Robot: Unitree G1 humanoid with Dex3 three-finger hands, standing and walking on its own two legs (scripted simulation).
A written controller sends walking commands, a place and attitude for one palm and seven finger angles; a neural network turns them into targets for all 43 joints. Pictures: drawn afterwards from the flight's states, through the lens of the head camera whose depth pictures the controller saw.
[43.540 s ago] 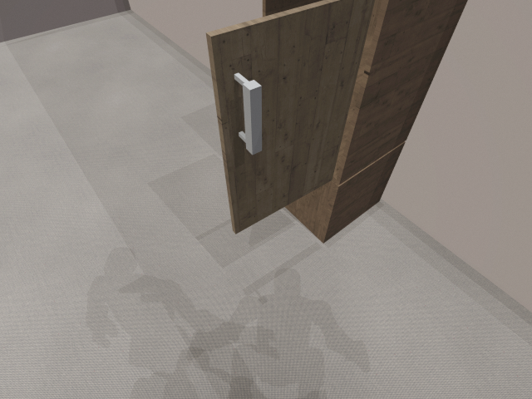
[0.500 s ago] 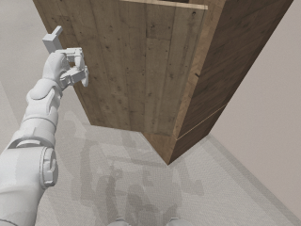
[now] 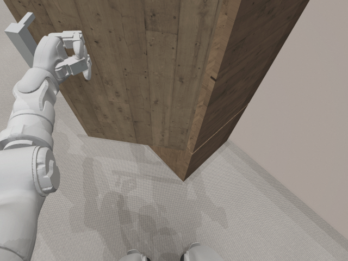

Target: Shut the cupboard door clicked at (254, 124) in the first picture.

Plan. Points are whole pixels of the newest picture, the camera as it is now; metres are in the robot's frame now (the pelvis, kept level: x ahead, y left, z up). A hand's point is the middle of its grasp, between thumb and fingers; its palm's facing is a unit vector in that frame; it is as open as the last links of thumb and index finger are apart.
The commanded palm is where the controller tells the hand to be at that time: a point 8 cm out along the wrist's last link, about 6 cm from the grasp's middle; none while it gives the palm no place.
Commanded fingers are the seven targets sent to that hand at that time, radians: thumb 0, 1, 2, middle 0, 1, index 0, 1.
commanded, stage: push the door shut along its arc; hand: left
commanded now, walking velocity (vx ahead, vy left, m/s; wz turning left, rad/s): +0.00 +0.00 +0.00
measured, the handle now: (41, 54) +0.56 +0.22 +0.13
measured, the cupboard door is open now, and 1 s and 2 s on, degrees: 39 26 26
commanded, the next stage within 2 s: pull the fist back off the door in 0.40 s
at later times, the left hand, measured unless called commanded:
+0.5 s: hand (99, 52) +0.54 +0.10 +0.14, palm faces -0.36 -0.93 -0.01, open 3.5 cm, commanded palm +0.56 +0.13 +0.13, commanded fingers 0.00 0.90 0.90 -1.30 -1.50 -1.30 -1.50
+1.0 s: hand (111, 52) +0.53 +0.07 +0.15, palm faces +0.12 -0.99 +0.00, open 3.1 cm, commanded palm +0.49 +0.12 +0.13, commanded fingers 0.00 0.90 0.90 -1.30 -1.50 -1.30 -1.50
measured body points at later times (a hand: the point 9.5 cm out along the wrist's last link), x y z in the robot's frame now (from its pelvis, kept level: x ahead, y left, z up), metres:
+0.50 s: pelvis +0.00 -0.01 -0.01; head +0.13 +0.00 +0.42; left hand +0.56 +0.15 +0.14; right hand -0.01 -0.30 -0.12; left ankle +0.01 +0.09 -0.70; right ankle -0.01 -0.11 -0.70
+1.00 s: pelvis +0.01 -0.03 +0.01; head +0.08 -0.04 +0.45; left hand +0.52 +0.12 +0.15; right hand -0.03 -0.28 -0.12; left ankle +0.01 +0.09 -0.70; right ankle -0.01 -0.11 -0.70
